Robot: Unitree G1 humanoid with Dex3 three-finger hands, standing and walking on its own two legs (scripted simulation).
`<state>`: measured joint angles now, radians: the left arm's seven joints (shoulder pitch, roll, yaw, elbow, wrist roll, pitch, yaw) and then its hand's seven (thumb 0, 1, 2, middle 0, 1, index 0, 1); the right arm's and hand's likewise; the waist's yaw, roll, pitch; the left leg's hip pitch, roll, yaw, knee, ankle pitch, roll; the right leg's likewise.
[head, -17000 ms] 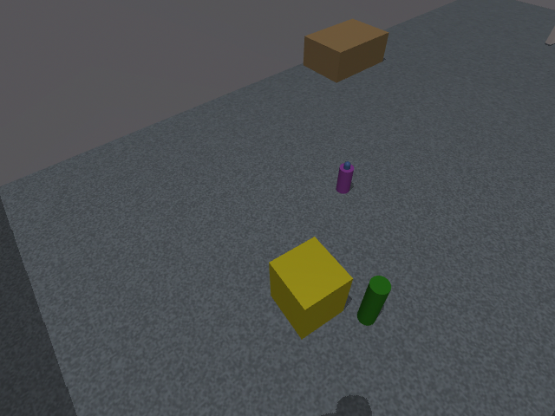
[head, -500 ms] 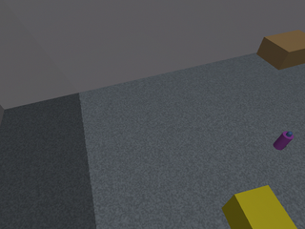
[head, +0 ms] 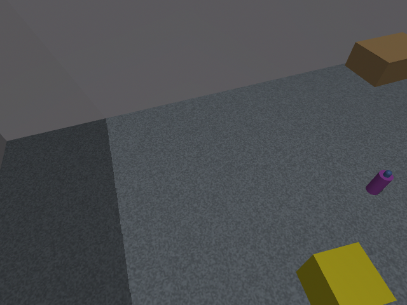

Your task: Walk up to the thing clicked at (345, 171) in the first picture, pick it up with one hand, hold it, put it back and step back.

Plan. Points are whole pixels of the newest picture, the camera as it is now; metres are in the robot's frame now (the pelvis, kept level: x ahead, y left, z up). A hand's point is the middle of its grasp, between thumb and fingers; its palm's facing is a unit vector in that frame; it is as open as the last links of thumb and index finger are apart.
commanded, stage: stand
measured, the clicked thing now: (380, 181) +0.80 -0.98 -0.69
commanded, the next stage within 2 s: none
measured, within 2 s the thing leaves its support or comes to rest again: neither
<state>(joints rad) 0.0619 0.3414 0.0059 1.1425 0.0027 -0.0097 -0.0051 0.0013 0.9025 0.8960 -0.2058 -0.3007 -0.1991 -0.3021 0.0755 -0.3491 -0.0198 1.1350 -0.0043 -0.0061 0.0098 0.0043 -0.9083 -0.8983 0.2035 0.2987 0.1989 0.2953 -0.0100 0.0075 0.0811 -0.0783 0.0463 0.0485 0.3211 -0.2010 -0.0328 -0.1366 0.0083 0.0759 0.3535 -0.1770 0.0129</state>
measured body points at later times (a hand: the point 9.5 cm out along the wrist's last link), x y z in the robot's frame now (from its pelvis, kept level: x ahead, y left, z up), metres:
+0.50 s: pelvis -0.02 +0.00 +0.00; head -0.01 +0.00 +0.45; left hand +0.06 +0.30 -0.13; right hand +0.07 -0.30 -0.13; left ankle -0.02 +0.14 -0.75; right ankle +0.01 -0.13 -0.75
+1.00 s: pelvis -0.02 +0.00 +0.00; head -0.01 +0.00 +0.45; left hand +0.05 +0.30 -0.13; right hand +0.06 -0.30 -0.14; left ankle -0.02 +0.14 -0.75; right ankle +0.01 -0.13 -0.75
